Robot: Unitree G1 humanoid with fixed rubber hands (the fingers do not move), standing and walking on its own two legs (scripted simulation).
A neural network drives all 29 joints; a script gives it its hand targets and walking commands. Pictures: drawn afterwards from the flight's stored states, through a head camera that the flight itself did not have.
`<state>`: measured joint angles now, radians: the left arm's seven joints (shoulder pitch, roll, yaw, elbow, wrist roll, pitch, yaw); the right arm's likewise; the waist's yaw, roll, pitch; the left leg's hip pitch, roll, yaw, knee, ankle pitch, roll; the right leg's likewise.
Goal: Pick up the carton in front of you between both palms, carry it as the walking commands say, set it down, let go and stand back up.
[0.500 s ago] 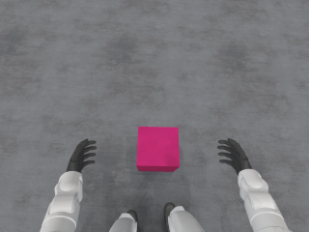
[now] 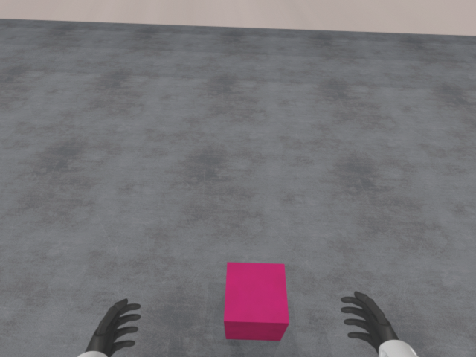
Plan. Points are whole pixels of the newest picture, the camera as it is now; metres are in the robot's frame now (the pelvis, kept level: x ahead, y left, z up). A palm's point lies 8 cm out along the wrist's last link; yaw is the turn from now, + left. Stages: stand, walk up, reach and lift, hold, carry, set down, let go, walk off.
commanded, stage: let go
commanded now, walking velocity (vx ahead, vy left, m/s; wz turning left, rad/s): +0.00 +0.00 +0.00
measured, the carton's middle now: (254, 302) +0.41 -0.06 -0.65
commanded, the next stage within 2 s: stand in 0.22 s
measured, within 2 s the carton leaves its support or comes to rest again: neither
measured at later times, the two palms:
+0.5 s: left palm out of the picture +0.14 +0.28 -0.08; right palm (417, 347) +0.15 -0.29 -0.08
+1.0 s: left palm out of the picture +0.12 +0.28 -0.09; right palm out of the picture +0.14 -0.30 -0.09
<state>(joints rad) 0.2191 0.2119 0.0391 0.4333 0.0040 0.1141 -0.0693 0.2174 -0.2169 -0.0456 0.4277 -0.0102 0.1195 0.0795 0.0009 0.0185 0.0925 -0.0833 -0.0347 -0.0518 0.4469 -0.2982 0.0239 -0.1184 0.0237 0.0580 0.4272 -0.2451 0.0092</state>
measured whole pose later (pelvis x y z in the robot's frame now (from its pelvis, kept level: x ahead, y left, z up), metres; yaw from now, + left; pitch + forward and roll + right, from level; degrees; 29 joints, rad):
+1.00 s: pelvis +0.01 -0.02 +0.00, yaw +1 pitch -1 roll +0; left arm 0.15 0.34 0.03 0.87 0.03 0.00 0.02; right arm 0.18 -0.35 -0.02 0.80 -0.03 0.00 -0.03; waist 0.01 0.02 0.01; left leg -0.12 -0.02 -0.07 0.44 -0.30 0.00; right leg -0.16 0.03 0.02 0.45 -0.27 -0.01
